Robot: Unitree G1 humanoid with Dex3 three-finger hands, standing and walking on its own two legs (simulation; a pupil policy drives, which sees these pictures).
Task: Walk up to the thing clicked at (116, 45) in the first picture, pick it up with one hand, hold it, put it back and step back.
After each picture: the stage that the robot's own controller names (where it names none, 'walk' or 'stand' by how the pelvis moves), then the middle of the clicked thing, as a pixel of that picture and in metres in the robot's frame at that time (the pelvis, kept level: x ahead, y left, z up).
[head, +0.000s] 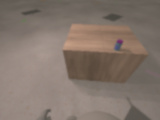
stand; (118, 45) +0.83 -0.28 -0.04
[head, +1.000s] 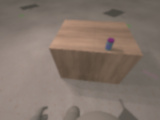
rise first; (109, 44) +0.75 -0.13 -0.01
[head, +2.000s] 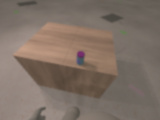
rise first; (80, 58) +0.51 +0.14 -0.01
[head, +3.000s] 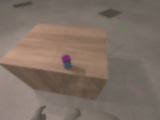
stand; (67, 62) +0.44 +0.21 +0.00
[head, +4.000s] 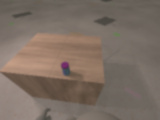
stand; (65, 68) +0.43 +0.23 -0.04
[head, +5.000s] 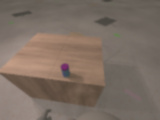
stand; (65, 70) +0.41 +0.22 -0.04
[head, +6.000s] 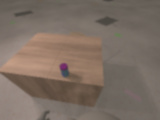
stand; (64, 70) +0.41 +0.23 -0.04
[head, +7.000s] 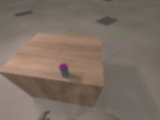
stand; (64, 70) +0.41 +0.23 -0.04
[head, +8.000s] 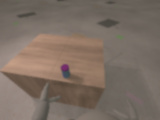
rise first; (65, 71) +0.41 +0.23 -0.04
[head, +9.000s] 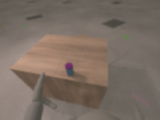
go down; (69, 69) +0.43 +0.22 -0.04
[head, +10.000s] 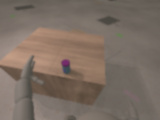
go down; (66, 66) +0.44 +0.21 -0.02
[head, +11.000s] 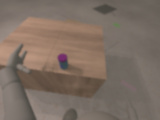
go down; (63, 62) +0.43 +0.20 +0.01
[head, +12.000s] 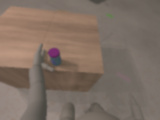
close in; (55, 57) +0.43 +0.21 +0.04
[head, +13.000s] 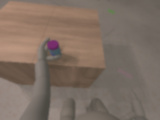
close; (55, 50) +0.47 +0.21 +0.07
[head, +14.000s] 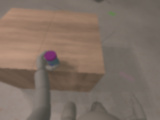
lift; (52, 60) +0.41 +0.23 +0.06
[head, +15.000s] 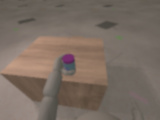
lift; (69, 65) +0.32 +0.14 +0.18
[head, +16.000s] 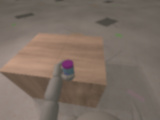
hold; (68, 70) +0.32 +0.15 +0.12
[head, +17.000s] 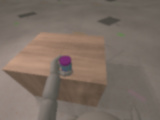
hold; (66, 66) +0.32 +0.17 +0.15
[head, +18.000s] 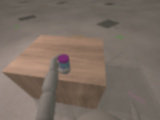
crouch; (64, 64) +0.35 +0.18 +0.14
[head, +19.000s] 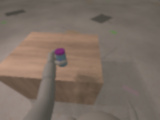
lower; (61, 57) +0.42 +0.20 +0.12
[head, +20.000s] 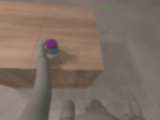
lower; (53, 49) +0.48 +0.21 +0.06
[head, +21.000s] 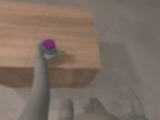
lower; (51, 49) +0.48 +0.22 +0.06
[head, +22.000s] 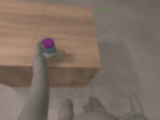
lower; (50, 48) +0.48 +0.22 +0.06
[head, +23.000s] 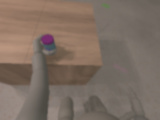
lower; (49, 45) +0.50 +0.22 +0.07
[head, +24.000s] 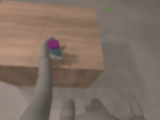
withdraw; (55, 49) +0.48 +0.20 +0.06
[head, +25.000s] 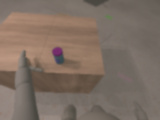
sink last; (58, 56) +0.45 +0.21 +0.03
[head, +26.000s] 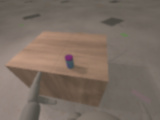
stand; (69, 61) +0.48 +0.22 +0.02
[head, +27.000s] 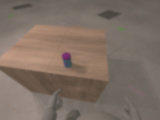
stand; (67, 60) +0.46 +0.21 +0.02
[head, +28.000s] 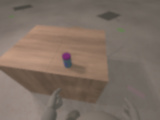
stand; (67, 60) +0.46 +0.21 +0.03
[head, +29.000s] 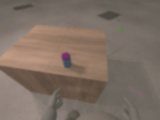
stand; (66, 60) +0.46 +0.21 +0.03
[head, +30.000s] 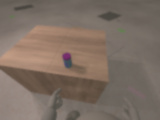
stand; (67, 60) +0.46 +0.21 +0.03
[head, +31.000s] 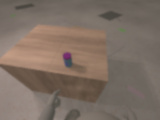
stand; (67, 60) +0.46 +0.21 +0.02
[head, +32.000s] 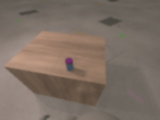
walk; (69, 64) +0.47 +0.21 -0.04
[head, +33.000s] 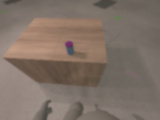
walk; (70, 48) +0.58 +0.21 -0.01
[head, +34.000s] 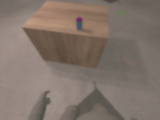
walk; (79, 24) +0.89 +0.19 -0.01
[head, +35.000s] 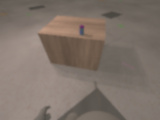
stand; (81, 30) +1.07 +0.19 -0.02
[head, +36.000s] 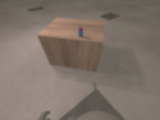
stand; (80, 32) +1.07 +0.19 -0.04
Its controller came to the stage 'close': yes
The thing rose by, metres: 0.19
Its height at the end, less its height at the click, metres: +0.00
